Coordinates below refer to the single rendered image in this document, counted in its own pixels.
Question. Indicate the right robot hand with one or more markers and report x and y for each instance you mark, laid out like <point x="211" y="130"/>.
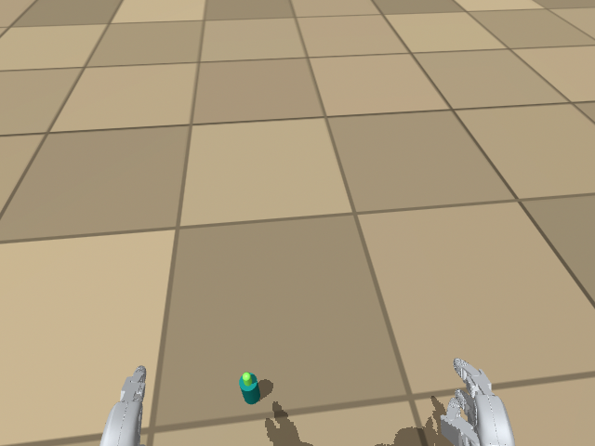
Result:
<point x="488" y="421"/>

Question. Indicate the left robot hand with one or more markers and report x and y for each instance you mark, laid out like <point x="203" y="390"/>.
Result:
<point x="124" y="421"/>

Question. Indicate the bottle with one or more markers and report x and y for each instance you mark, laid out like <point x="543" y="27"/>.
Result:
<point x="249" y="386"/>

